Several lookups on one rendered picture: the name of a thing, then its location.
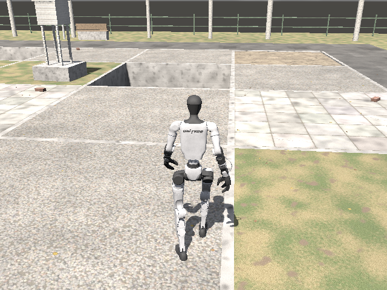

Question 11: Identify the right robot shin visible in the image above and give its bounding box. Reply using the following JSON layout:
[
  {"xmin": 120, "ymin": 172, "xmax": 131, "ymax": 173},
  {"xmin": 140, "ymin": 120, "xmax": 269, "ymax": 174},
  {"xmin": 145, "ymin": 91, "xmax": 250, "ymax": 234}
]
[{"xmin": 200, "ymin": 192, "xmax": 210, "ymax": 229}]

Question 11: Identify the robot left hand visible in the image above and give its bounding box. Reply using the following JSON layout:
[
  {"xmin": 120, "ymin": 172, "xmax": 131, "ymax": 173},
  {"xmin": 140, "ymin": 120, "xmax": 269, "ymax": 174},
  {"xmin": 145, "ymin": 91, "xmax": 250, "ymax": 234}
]
[{"xmin": 164, "ymin": 159, "xmax": 178, "ymax": 170}]

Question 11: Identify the right robot upper arm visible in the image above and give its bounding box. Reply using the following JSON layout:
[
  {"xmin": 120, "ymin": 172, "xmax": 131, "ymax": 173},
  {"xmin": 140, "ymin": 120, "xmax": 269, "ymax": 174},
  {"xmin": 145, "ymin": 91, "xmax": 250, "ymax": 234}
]
[{"xmin": 206, "ymin": 121, "xmax": 222, "ymax": 156}]

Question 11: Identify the robot right thigh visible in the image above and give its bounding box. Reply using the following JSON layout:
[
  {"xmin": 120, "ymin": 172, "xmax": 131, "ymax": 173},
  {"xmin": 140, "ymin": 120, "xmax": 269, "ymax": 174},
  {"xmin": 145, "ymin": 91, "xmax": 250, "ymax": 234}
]
[{"xmin": 200, "ymin": 168, "xmax": 213, "ymax": 202}]

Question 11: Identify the left robot upper arm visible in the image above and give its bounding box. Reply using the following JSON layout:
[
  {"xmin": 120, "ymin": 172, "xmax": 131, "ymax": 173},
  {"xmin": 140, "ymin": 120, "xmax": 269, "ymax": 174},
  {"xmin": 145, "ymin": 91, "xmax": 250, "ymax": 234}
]
[{"xmin": 165, "ymin": 121, "xmax": 181, "ymax": 153}]

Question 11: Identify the right robot forearm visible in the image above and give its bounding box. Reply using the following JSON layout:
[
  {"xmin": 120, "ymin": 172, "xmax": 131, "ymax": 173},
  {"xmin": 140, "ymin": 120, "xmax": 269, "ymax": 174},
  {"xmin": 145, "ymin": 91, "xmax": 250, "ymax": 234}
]
[{"xmin": 216, "ymin": 147, "xmax": 229, "ymax": 177}]

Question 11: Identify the robot right hand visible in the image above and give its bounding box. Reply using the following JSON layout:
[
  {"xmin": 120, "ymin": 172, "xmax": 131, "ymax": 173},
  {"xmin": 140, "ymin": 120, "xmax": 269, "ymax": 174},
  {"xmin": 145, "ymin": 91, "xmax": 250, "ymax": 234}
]
[{"xmin": 217, "ymin": 176, "xmax": 231, "ymax": 193}]

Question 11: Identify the left robot forearm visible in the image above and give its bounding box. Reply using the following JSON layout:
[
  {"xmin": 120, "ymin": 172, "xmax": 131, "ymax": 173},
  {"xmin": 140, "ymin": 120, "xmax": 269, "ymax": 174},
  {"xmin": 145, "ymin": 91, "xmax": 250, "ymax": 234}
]
[{"xmin": 163, "ymin": 144, "xmax": 172, "ymax": 162}]

